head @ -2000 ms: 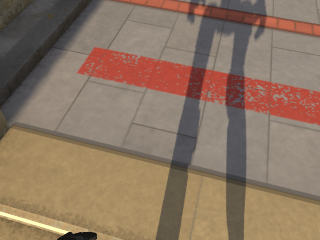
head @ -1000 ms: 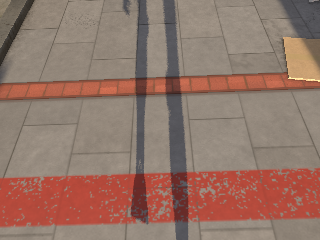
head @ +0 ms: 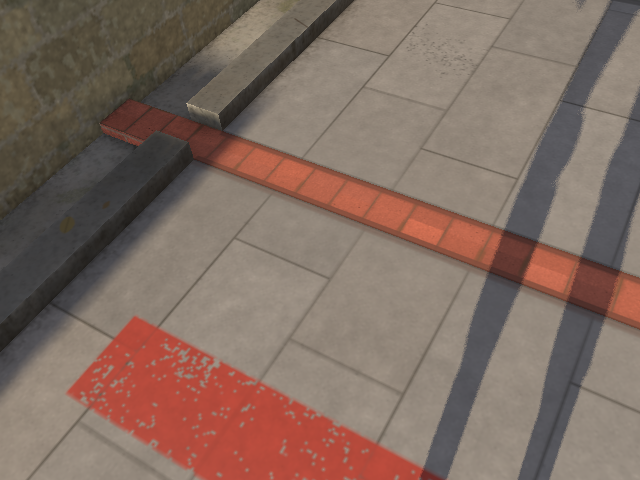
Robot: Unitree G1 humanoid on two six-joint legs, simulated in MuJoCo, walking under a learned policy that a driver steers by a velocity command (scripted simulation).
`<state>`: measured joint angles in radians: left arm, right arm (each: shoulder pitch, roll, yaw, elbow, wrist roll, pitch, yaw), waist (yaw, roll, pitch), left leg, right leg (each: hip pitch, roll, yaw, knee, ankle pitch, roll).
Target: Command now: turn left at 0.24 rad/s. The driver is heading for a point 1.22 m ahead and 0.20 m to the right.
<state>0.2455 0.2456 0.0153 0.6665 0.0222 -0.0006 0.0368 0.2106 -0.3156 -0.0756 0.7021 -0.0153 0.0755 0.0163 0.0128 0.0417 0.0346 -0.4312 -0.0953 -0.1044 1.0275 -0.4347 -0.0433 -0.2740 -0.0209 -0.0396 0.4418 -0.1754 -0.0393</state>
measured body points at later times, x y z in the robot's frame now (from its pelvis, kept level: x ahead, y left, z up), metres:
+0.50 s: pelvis +0.00 +0.01 +0.00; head +0.00 +0.01 +0.45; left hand +0.06 +0.27 -0.13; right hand +0.11 -0.22 -0.12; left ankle -0.02 +0.11 -0.74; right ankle +0.04 -0.10 -0.74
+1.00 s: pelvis +0.01 +0.01 +0.00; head +0.01 +0.00 +0.45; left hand +0.04 +0.25 -0.15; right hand +0.03 -0.24 -0.15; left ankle -0.02 +0.11 -0.74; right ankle +0.04 -0.10 -0.74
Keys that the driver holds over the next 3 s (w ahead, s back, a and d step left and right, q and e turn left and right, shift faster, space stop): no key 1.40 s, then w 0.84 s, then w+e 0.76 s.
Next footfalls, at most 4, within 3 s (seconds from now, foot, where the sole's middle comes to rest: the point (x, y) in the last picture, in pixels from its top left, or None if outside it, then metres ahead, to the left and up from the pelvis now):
0.14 left None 0.02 0.11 -0.78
2.18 left None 0.47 0.05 -0.78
2.74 right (415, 365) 0.74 -0.12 -0.78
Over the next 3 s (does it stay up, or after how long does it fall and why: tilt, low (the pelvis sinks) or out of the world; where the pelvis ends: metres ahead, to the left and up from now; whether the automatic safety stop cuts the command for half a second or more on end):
stays up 0.74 -0.09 0.00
